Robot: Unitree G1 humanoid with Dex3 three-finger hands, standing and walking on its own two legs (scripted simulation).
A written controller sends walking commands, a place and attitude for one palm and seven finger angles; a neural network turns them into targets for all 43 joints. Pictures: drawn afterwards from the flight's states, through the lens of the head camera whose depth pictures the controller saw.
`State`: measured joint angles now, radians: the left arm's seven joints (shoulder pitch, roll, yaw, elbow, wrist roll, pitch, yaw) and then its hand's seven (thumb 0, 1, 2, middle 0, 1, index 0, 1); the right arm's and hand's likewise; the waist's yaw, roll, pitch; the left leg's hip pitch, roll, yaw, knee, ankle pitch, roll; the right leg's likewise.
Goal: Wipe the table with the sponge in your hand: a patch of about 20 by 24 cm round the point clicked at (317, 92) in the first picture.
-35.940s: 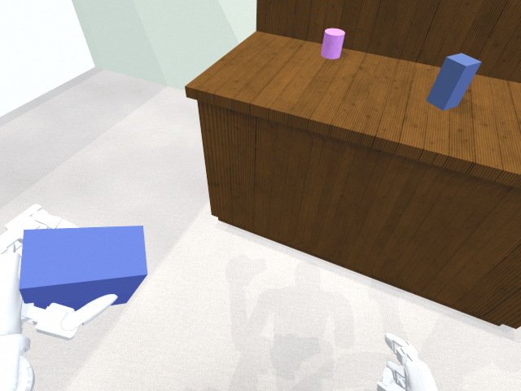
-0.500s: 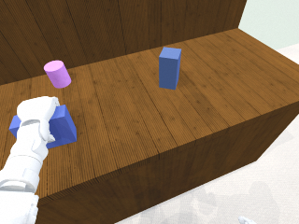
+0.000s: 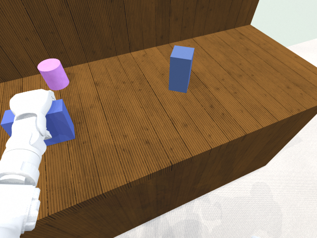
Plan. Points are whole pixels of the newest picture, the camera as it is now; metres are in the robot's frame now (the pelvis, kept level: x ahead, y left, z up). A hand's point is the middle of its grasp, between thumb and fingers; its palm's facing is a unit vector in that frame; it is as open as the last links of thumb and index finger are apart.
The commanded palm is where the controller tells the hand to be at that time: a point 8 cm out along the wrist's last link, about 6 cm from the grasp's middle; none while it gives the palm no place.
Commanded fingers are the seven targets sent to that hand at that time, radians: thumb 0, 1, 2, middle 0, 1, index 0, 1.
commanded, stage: slide across to the middle lane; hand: left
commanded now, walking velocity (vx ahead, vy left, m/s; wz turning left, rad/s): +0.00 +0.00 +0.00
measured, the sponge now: (44, 129) +0.39 +0.34 +0.03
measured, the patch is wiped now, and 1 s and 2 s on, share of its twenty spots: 0.60 0.65 0.70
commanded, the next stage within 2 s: wipe back along the middle lane in 0.70 s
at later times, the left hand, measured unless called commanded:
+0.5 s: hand (57, 109) +0.43 +0.30 +0.07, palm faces -0.08 +0.01 -1.00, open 9.9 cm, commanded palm +0.41 +0.28 +0.13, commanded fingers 0.00 0.10 1.30 -1.20 -1.60 -1.20 -1.60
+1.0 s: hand (73, 112) +0.42 +0.26 +0.07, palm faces -0.05 -0.02 -1.00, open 10.0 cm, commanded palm +0.39 +0.25 +0.12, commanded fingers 0.00 0.10 1.30 -1.20 -1.60 -1.20 -1.60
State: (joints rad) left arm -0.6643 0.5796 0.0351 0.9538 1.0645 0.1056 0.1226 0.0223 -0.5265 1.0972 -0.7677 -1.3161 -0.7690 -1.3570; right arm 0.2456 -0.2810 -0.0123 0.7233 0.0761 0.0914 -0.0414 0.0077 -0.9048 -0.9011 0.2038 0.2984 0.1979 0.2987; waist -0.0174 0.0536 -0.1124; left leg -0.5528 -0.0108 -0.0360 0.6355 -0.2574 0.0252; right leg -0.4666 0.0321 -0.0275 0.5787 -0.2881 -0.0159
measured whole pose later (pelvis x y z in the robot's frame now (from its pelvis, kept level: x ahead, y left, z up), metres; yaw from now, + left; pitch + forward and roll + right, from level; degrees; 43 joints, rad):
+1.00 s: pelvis +0.03 -0.01 +0.01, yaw +0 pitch +8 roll -1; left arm -0.54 0.39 -0.10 0.72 1.02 0.32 0.15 0.00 -0.50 1.10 -0.73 -1.36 -0.73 -1.40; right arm 0.18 -0.28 -0.02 0.72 0.07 0.13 -0.01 0.01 -0.91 -0.90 0.20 0.30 0.20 0.30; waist 0.00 0.07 -0.13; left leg -0.42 -0.01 -0.03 0.56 -0.27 0.01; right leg -0.34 0.03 -0.02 0.51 -0.31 -0.03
